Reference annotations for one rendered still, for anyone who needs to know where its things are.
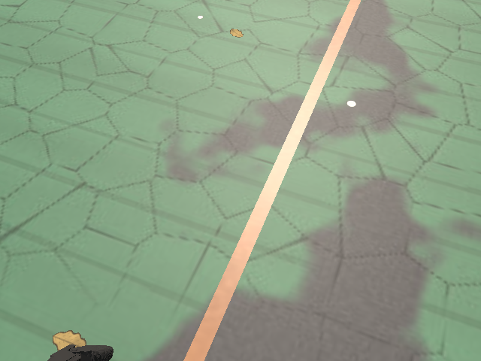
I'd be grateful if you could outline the left robot hand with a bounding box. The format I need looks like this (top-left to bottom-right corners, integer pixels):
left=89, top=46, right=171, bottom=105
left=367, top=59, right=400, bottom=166
left=48, top=344, right=113, bottom=361

